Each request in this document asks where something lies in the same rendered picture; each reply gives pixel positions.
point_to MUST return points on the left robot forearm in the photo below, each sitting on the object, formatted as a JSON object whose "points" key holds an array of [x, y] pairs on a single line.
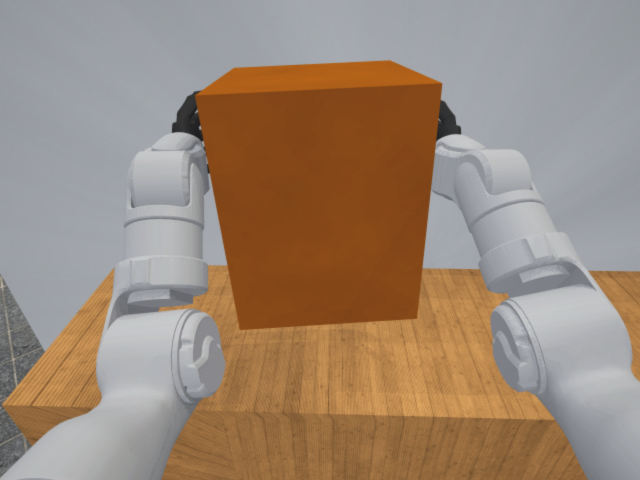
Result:
{"points": [[163, 237]]}

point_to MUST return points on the right robot forearm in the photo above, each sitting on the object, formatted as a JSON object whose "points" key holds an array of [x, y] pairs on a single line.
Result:
{"points": [[521, 251]]}

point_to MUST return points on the robot right upper arm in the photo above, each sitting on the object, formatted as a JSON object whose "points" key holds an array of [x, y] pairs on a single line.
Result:
{"points": [[567, 347]]}

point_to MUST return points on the left robot hand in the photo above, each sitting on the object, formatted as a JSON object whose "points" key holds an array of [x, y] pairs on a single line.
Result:
{"points": [[187, 120]]}

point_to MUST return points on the right robot hand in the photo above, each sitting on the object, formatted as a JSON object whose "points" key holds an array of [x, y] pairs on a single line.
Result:
{"points": [[447, 124]]}

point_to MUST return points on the pedestal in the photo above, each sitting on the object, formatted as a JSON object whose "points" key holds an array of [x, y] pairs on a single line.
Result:
{"points": [[414, 399]]}

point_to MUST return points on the carton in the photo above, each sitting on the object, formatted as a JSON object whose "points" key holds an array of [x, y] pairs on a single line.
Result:
{"points": [[322, 176]]}

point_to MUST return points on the robot left upper arm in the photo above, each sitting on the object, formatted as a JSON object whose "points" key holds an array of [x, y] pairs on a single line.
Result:
{"points": [[153, 370]]}

